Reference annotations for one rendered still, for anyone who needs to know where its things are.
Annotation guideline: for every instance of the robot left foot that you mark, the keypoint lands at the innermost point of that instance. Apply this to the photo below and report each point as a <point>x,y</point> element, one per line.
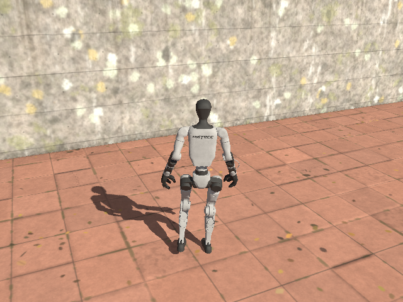
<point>180,247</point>

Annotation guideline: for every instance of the robot right forearm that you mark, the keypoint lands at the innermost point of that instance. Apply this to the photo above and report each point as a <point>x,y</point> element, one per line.
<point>231,166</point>

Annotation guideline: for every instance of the left robot upper arm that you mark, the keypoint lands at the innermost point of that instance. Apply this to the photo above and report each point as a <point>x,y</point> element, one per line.
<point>178,145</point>

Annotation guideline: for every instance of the right robot hand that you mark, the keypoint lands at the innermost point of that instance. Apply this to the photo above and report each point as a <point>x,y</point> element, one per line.
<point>229,178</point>

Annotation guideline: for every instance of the robot left forearm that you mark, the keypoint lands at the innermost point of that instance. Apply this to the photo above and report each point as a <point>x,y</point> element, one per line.
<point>169,166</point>

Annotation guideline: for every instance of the humanoid robot head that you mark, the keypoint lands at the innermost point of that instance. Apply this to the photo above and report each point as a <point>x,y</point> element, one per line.
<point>203,108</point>

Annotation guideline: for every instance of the left robot hand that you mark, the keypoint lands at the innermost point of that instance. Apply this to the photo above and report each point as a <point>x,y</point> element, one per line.
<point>165,179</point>

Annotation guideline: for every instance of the right robot upper arm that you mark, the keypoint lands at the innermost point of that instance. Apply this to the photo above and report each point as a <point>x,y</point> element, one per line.
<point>222,133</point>

